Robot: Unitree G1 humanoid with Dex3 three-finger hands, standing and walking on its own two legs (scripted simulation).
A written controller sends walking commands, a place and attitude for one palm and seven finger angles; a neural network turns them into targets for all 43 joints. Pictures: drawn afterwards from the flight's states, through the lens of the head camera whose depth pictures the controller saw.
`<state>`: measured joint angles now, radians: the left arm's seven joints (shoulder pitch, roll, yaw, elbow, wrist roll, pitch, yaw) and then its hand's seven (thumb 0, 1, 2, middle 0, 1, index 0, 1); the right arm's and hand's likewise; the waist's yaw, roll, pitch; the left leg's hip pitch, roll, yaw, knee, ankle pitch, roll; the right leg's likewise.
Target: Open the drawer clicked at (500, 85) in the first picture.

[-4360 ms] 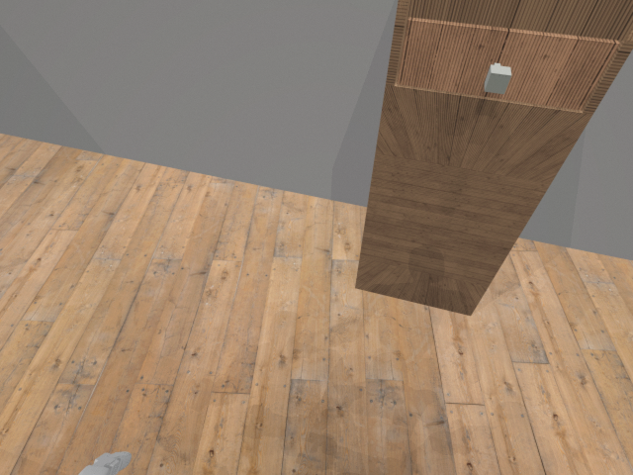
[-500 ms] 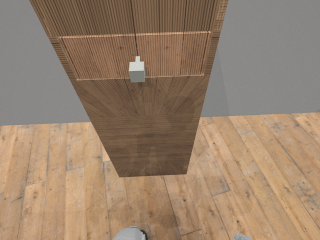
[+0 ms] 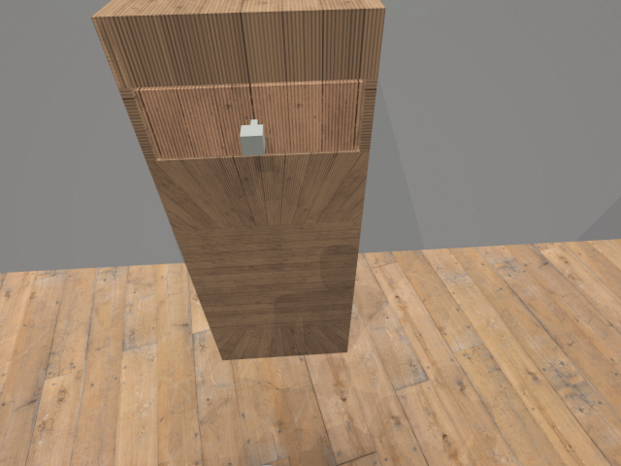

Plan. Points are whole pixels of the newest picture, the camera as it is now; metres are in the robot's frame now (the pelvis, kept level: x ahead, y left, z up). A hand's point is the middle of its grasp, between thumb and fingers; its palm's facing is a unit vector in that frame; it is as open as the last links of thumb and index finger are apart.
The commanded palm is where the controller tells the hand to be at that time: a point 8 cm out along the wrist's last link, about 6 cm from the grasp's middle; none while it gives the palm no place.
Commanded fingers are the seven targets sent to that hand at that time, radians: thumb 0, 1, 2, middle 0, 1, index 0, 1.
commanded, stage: come to a stop and stand still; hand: left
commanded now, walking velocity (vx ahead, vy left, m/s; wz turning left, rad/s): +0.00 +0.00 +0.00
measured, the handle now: (253, 134) +0.61 +0.14 +0.14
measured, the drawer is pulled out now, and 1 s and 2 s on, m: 0.00 0.00 0.00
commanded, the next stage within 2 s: look again from close up in 0.44 s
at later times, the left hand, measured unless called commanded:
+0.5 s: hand out of the picture -0.04 +0.17 -0.16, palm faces +0.05 -0.98 -0.19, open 7.4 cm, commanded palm none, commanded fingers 0.00 0.90 0.90 -0.20 -0.30 -0.20 -0.30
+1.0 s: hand out of the picture +0.00 +0.17 -0.16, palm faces +0.04 -0.98 -0.17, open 7.3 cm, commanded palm none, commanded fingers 0.00 0.90 0.90 -0.20 -0.30 -0.20 -0.30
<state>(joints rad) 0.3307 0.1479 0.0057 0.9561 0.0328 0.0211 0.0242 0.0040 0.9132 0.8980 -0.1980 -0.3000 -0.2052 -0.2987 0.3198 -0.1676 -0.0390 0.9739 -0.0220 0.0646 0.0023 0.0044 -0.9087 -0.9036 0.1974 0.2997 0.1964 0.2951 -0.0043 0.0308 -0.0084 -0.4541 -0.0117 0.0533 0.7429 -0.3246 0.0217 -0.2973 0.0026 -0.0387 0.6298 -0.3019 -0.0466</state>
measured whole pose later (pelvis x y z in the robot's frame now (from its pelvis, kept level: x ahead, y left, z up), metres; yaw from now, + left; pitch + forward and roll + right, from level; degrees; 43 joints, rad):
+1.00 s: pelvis +0.01 +0.00 +0.01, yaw +1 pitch +1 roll +0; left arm 0.30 0.14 0.00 1.11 0.02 -0.02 0.02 0.01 0.91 0.90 -0.20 -0.30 -0.20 -0.30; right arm 0.36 -0.11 0.01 1.11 -0.01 -0.02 -0.03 0.00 -0.91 -0.90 0.20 0.30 0.19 0.29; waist 0.01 0.00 0.01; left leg -0.19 -0.01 0.03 0.47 -0.30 0.01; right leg -0.28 0.01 -0.03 0.49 -0.22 -0.03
